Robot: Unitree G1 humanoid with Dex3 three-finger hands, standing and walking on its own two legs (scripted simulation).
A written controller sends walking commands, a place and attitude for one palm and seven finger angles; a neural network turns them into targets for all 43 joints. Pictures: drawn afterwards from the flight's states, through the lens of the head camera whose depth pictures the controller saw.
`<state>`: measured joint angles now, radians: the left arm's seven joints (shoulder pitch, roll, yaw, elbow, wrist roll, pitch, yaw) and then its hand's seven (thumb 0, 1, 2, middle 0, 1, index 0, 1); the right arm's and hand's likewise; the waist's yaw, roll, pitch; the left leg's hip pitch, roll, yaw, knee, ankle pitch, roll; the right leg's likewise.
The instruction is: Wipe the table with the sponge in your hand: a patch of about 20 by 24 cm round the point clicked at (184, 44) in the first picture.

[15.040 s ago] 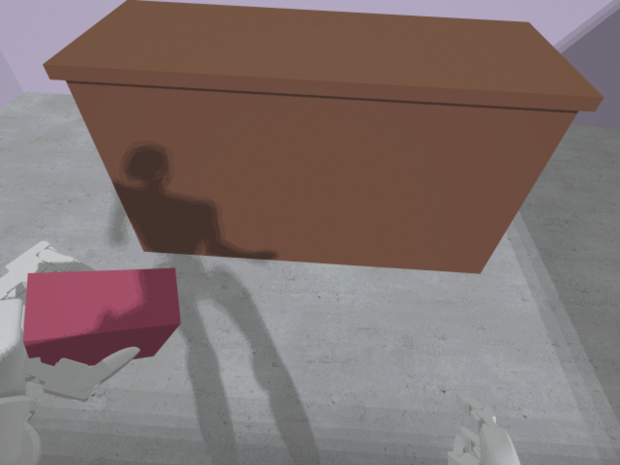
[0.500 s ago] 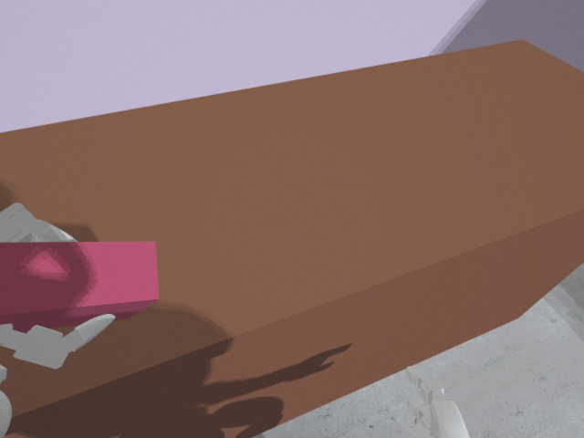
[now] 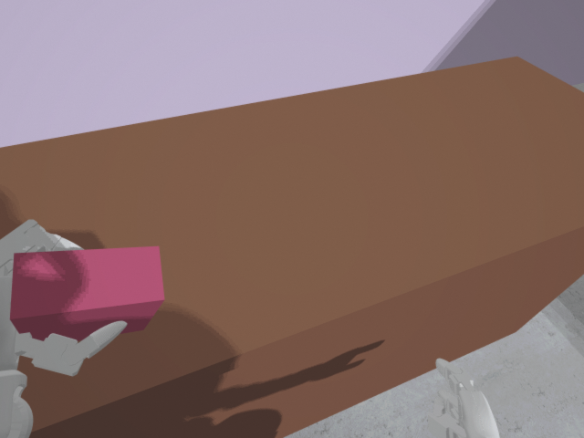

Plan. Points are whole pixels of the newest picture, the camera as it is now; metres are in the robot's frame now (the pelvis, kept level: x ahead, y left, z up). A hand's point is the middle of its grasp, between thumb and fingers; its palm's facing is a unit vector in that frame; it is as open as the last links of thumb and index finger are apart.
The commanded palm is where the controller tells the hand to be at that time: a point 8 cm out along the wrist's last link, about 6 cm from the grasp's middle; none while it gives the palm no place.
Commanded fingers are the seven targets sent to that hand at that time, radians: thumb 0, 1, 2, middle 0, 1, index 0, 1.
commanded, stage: come to a stop and stand still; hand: left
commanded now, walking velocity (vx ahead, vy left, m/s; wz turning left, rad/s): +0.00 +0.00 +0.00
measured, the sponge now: (111, 297) +0.22 +0.21 +0.15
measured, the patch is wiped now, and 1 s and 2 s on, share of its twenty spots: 0.00 0.00 0.00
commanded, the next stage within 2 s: look again from close up in 0.78 s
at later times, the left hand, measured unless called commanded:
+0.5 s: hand (3, 299) +0.20 +0.30 +0.16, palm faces +0.42 -0.84 -0.34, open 9.8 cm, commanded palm +0.15 +0.33 +0.17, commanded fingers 0.00 0.10 1.30 -1.20 -1.60 -1.20 -1.60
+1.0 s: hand (3, 295) +0.21 +0.31 +0.16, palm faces +0.39 -0.85 -0.36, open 9.8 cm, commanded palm +0.15 +0.34 +0.17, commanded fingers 0.00 0.10 1.30 -1.20 -1.60 -1.20 -1.60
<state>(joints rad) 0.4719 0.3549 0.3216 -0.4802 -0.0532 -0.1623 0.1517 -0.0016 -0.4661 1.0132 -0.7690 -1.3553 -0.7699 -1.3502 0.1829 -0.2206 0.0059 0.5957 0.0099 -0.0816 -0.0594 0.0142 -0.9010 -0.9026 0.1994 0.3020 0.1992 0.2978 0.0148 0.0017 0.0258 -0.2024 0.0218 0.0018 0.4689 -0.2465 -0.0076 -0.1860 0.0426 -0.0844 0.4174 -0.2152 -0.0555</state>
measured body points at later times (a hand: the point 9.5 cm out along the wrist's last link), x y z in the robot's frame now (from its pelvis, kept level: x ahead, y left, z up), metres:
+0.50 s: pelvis -0.02 +0.05 +0.00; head -0.01 +0.07 +0.45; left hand +0.18 +0.35 +0.18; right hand +0.15 -0.18 -0.07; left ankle +0.00 +0.12 -0.74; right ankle +0.01 -0.08 -0.74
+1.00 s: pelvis -0.02 +0.06 +0.00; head +0.01 +0.09 +0.45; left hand +0.18 +0.35 +0.18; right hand +0.16 -0.16 -0.07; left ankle +0.00 +0.12 -0.74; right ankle +0.01 -0.08 -0.74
